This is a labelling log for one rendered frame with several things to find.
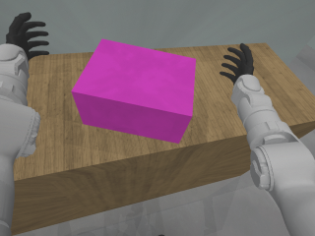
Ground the robot right hand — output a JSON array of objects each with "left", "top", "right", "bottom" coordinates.
[{"left": 220, "top": 43, "right": 254, "bottom": 85}]

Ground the robot left forearm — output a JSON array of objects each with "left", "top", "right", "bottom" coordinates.
[{"left": 0, "top": 43, "right": 30, "bottom": 106}]

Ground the robot left upper arm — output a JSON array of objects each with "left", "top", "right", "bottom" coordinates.
[{"left": 0, "top": 98, "right": 40, "bottom": 236}]

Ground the pedestal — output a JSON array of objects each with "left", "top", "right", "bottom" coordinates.
[{"left": 10, "top": 42, "right": 315, "bottom": 236}]

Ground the robot right forearm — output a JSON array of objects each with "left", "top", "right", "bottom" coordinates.
[{"left": 230, "top": 74, "right": 315, "bottom": 165}]

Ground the robot right upper arm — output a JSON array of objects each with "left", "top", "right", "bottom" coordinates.
[{"left": 250, "top": 142, "right": 315, "bottom": 236}]

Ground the robot left hand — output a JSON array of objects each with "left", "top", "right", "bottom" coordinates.
[{"left": 6, "top": 12, "right": 49, "bottom": 61}]

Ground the carton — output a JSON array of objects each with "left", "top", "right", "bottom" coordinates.
[{"left": 71, "top": 39, "right": 196, "bottom": 144}]

